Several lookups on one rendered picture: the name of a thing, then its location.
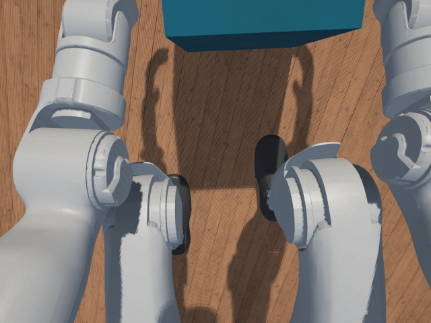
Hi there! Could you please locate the left robot thigh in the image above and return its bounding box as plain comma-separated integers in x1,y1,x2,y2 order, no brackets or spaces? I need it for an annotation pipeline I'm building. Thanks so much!
104,174,183,323

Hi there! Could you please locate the carton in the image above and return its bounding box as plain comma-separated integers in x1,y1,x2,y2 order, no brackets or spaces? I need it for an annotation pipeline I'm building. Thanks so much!
162,0,366,52

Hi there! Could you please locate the right robot shin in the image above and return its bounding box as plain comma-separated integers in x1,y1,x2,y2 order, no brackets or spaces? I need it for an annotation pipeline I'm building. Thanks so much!
267,142,383,228

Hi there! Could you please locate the right robot forearm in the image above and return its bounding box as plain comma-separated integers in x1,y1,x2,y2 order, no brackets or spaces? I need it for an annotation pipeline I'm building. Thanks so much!
372,0,431,119

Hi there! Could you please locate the left robot upper arm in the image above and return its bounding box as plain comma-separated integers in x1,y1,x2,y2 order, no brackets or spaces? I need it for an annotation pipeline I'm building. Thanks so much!
0,127,133,323

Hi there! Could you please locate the right robot upper arm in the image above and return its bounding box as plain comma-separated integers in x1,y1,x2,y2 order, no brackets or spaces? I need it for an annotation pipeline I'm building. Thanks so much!
370,109,431,289

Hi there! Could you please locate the left robot forearm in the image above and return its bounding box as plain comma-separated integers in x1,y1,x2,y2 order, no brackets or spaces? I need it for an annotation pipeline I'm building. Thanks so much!
13,0,139,191

